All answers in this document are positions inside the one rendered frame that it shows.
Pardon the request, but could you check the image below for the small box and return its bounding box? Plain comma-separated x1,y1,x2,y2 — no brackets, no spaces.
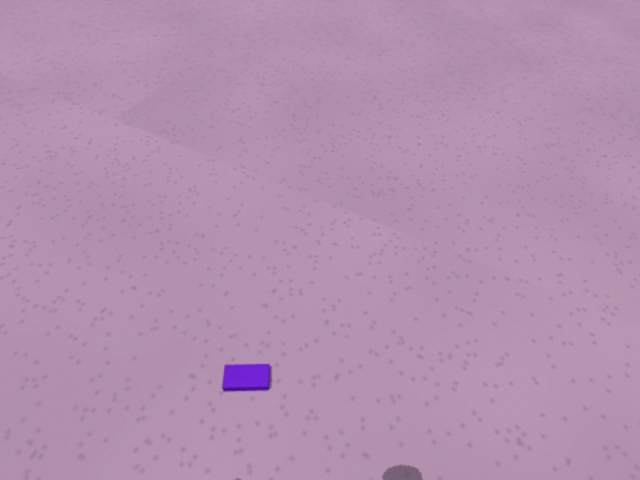
222,364,270,391

